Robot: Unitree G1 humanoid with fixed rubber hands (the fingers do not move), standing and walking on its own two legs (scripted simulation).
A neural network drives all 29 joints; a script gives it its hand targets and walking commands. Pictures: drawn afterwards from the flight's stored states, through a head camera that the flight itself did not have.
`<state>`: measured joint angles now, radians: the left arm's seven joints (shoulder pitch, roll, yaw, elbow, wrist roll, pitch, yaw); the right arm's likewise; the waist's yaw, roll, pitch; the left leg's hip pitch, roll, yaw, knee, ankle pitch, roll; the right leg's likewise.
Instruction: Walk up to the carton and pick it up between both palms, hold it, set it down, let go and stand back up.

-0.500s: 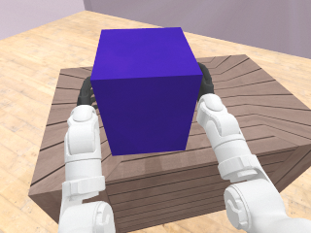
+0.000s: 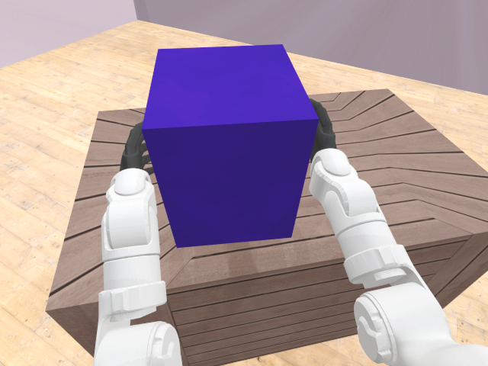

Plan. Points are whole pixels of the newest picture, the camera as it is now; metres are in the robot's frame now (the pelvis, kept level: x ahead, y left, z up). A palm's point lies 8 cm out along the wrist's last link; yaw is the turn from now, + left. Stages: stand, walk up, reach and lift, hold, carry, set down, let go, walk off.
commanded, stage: hold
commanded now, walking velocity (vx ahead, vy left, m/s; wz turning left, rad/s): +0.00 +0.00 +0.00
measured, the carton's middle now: (228, 148) +0.40 +0.01 +0.17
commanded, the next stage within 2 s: none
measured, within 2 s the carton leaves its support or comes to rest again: neither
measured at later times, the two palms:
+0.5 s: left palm (136, 174) +0.34 +0.15 +0.18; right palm (325, 154) +0.35 -0.14 +0.19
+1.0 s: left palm (137, 175) +0.35 +0.15 +0.17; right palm (324, 155) +0.36 -0.13 +0.19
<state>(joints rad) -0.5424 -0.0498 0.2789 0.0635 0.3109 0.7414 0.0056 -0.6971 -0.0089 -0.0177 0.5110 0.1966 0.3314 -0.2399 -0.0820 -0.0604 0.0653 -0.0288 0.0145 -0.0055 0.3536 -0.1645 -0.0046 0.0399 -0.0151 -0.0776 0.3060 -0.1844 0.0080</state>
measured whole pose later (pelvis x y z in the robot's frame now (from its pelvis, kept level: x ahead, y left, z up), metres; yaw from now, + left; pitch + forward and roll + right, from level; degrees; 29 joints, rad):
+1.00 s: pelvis -0.01 +0.00 +0.00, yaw -1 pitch -9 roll -1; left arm -0.55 -0.05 0.28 0.09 0.32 0.73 0.00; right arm -0.69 0.00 -0.03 0.53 0.19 0.31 -0.24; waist -0.08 -0.06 0.06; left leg -0.04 0.02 0.00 0.36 -0.16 0.00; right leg 0.03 -0.01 -0.07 0.31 -0.18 0.01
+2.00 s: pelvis +0.00 +0.00 +0.00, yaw +0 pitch -9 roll -1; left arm -0.51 -0.05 0.27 0.00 0.30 0.75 0.00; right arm -0.67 -0.02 0.01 0.44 0.23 0.34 -0.27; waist -0.10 -0.06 0.07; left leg -0.02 0.02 -0.01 0.35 -0.17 -0.01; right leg 0.05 -0.01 -0.08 0.30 -0.19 0.00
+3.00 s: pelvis +0.00 +0.00 +0.00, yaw +0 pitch -10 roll -1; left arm -0.55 -0.05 0.27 0.06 0.32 0.74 0.00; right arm -0.69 0.00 -0.02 0.50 0.19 0.31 -0.24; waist -0.08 -0.05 0.08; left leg -0.02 0.02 0.00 0.35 -0.16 -0.01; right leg 0.04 -0.01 -0.07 0.31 -0.18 0.01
